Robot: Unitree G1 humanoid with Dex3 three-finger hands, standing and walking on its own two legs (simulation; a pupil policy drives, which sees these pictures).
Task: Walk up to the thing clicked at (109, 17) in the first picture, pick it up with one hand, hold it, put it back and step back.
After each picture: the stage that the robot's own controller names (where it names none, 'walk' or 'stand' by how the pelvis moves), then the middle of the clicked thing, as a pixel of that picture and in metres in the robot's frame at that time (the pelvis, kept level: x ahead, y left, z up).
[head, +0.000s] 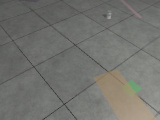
stand; (109, 14) +2.20 -0.42 -0.72
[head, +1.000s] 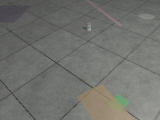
walk; (88, 26) +2.08 +0.04 -0.69
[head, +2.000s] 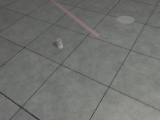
walk; (59, 43) +1.46 +0.35 -0.71
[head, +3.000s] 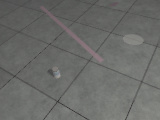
walk; (56, 72) +1.02 +0.32 -0.71
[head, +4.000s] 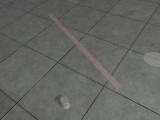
walk; (65, 102) +0.66 +0.24 -0.71
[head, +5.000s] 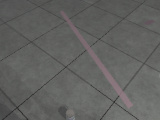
stand; (70, 115) +0.52 +0.12 -0.69
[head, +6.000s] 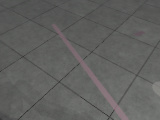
stand; out of the picture +0.44 +0.12 -0.72
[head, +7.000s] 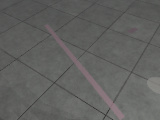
stand; out of the picture +0.43 +0.16 -0.72
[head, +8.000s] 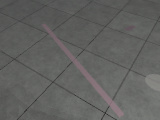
stand; out of the picture +0.43 +0.16 -0.73
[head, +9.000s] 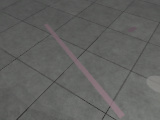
stand; out of the picture +0.44 +0.16 -0.73
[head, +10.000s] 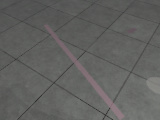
stand; out of the picture +0.43 +0.15 -0.73
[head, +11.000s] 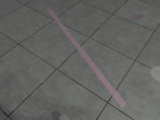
go down; out of the picture +0.46 +0.14 -0.71
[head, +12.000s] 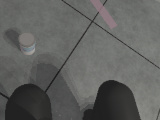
go down; (27, 44) +0.54 +0.19 -0.29
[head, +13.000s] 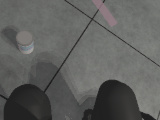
close in; (25, 42) +0.53 +0.19 -0.28
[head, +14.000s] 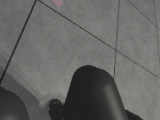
close in; out of the picture +0.52 +0.24 -0.22
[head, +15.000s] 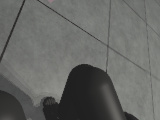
close; out of the picture +0.51 +0.25 -0.23
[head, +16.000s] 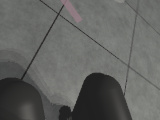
lift; out of the picture +0.52 +0.24 -0.25
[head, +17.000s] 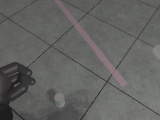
close; (59, 100) +0.50 +0.13 -0.56
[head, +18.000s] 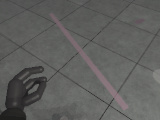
close; out of the picture +0.47 +0.13 -0.67
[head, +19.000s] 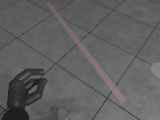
hold; (62, 115) +0.48 +0.13 -0.67
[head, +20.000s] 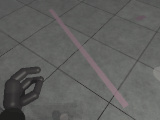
hold; out of the picture +0.47 +0.13 -0.68
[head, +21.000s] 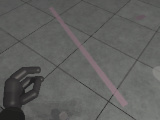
stand; (64, 118) +0.48 +0.13 -0.67
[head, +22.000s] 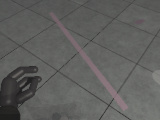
stand; out of the picture +0.47 +0.12 -0.68
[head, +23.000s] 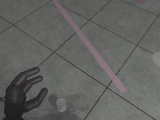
stand; (61, 105) +0.49 +0.13 -0.63
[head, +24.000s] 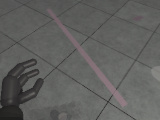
stand; (63, 119) +0.48 +0.12 -0.65
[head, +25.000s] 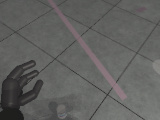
stand; (61, 111) +0.48 +0.12 -0.63
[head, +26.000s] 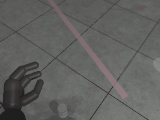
stand; (62, 110) +0.49 +0.13 -0.62
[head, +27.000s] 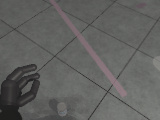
close; (62, 109) +0.48 +0.12 -0.63
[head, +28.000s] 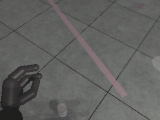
close; (62, 110) +0.48 +0.12 -0.63
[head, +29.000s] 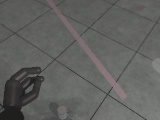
close; (62, 112) +0.47 +0.12 -0.64
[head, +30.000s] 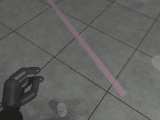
close; (62, 109) +0.49 +0.13 -0.63
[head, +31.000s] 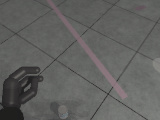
close; (63, 112) +0.48 +0.13 -0.64
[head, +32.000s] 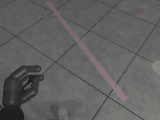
close; (63, 114) +0.47 +0.12 -0.65
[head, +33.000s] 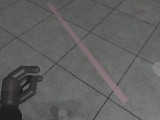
close; (63, 116) +0.47 +0.13 -0.65
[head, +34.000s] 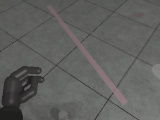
close; (63, 117) +0.48 +0.12 -0.66
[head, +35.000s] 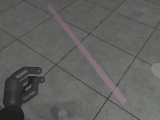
close; (63, 116) +0.48 +0.13 -0.66
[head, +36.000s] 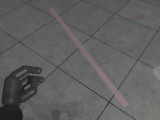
close; (64, 119) +0.47 +0.12 -0.67
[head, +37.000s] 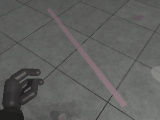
close; out of the picture +0.47 +0.13 -0.67
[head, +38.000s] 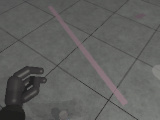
close; (64, 117) +0.48 +0.12 -0.67
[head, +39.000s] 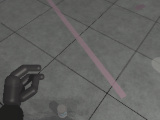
close; (62, 111) +0.48 +0.13 -0.65
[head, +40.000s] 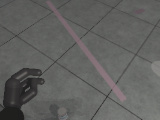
close; (62, 114) +0.48 +0.12 -0.66
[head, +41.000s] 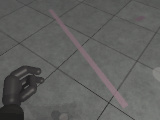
close; out of the picture +0.47 +0.12 -0.67
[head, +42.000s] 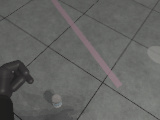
crouch; (56, 101) +0.49 +0.13 -0.62
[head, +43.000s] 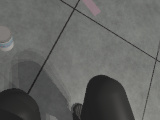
lower; (3, 39) +0.54 +0.20 -0.27
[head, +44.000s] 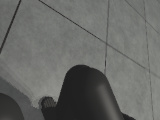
lower; out of the picture +0.52 +0.26 -0.23
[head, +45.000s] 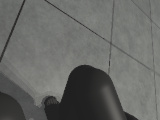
lower; out of the picture +0.52 +0.26 -0.23
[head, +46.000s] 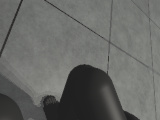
lower; out of the picture +0.52 +0.26 -0.23
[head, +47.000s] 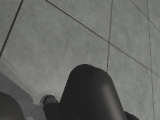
lower; out of the picture +0.52 +0.26 -0.23
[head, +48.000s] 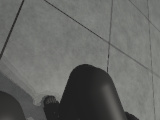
withdraw; out of the picture +0.52 +0.26 -0.23
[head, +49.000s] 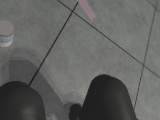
stand; (4, 34) +0.53 +0.22 -0.26
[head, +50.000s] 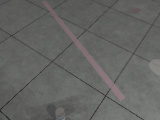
stand; (60, 114) +0.48 +0.12 -0.62
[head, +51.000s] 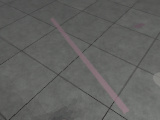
stand; out of the picture +0.48 +0.13 -0.66
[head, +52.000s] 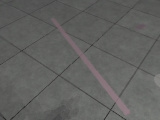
stand; out of the picture +0.47 +0.12 -0.67
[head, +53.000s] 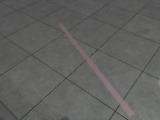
stand; out of the picture +0.51 +0.11 -0.72
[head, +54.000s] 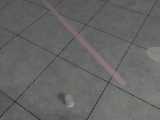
walk; (69, 100) +0.58 +0.11 -0.70
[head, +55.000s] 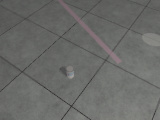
walk; (70, 72) +0.86 +0.11 -0.70
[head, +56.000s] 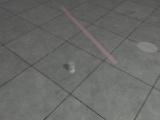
stand; (71, 67) +1.14 +0.14 -0.70
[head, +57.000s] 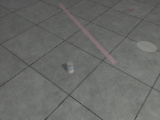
stand; (70, 67) +1.11 +0.12 -0.72
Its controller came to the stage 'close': yes
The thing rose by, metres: 0.00
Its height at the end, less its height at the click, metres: +0.00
